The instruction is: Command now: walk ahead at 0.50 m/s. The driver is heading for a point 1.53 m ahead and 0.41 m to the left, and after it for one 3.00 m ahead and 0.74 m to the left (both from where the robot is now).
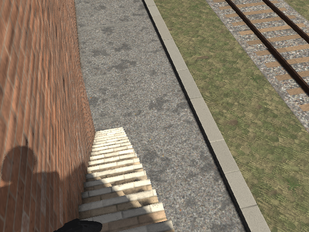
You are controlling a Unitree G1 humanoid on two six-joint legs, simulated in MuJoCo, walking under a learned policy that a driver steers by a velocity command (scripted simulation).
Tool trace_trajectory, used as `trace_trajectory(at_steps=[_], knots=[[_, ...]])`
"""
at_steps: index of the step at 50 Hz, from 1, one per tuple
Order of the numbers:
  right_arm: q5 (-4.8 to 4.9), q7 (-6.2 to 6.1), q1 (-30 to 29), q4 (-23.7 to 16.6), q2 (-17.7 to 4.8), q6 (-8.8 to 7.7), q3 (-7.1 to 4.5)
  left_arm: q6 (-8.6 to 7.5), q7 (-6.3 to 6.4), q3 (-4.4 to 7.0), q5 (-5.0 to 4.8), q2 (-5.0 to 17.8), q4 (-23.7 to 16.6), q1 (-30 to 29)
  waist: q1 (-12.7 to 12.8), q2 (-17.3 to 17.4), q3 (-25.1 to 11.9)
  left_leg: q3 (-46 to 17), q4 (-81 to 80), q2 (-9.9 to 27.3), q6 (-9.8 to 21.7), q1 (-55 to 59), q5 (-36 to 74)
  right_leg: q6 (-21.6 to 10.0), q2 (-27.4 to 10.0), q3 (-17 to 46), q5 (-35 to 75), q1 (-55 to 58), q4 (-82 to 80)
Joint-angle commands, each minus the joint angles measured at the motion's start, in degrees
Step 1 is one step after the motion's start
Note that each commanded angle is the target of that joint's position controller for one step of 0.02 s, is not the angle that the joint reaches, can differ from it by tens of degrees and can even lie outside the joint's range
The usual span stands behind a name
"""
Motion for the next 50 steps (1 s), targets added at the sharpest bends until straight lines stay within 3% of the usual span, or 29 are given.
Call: trace_trajectory(at_steps=[1,20,21,25,34,39,45,50], knots=[[-0.37,-0.68,0.3,-4.0,-5.8,-0.75,-1.54,-0.37,0.26,1.57,-0.30,4.7,-6.3,-4.2,0.4,-1.6,-2.3,-4.7,-3.1,4.6,0.4,-4.5,1.3,-0.6,-5.0,5.5,7.3,3.7,-1.3],[-0.29,-0.88,0.8,-5.9,-5.9,-0.81,-1.48,-0.43,0.41,1.79,-0.23,4.2,-9.0,-2.4,0.3,-1.0,-3.3,-4.9,-1.7,4.7,0.3,-3.6,6.2,-0.9,-4.8,6.1,12.9,4.6,-0.3],[-0.43,-0.74,-1.5,-7.3,-5.6,-0.65,-1.04,-0.94,0.43,1.90,-0.50,4.6,-9.4,-4.0,0.1,-2.3,-3.6,-5.0,-1.2,4.4,0.5,-3.6,8.4,-0.6,-4.3,5.9,15.8,4.6,0.3],[-0.18,-0.43,-0.9,-6.7,-6.7,-0.20,-1.22,-1.14,0.31,1.58,0.14,3.8,-9.0,-3.6,-0.3,0.2,-5.4,-4.5,-1.1,4.2,0.1,-2.8,11.4,-0.6,-4.3,6.0,18.6,6.1,1.4],[-0.29,-0.39,-2.2,-6.9,-6.2,0.04,-0.87,-1.03,0.06,1.58,0.11,4.0,-9.0,-4.9,-0.2,-0.9,-4.3,-4.4,-1.6,4.2,0.0,-3.6,7.0,-0.4,-4.3,6.5,15.5,4.6,1.0],[1.02,-0.26,3.3,-2.2,-7.5,0.44,-2.30,-0.91,-0.20,2.80,-1.24,5.0,-4.6,0.4,-0.1,-1.5,-2.0,-4.6,-3.3,4.3,1.0,-3.1,2.4,-2.0,-4.5,6.5,12.7,4.8,-1.1],[1.95,-0.83,7.0,2.6,-6.8,0.98,-3.95,-0.87,0.23,3.63,-1.94,4.0,0.0,3.4,-0.2,-2.2,0.0,-4.2,-3.2,4.6,0.8,-3.0,3.6,-2.9,-4.0,5.3,14.4,4.6,-1.7],[2.50,-1.51,10.4,6.6,-6.3,1.58,-5.06,-0.64,0.65,4.15,-2.28,3.6,4.3,6.2,-0.2,-0.6,0.5,-3.4,-3.2,4.2,0.7,-2.5,4.2,-3.3,-3.6,4.6,14.5,5.2,-2.5]])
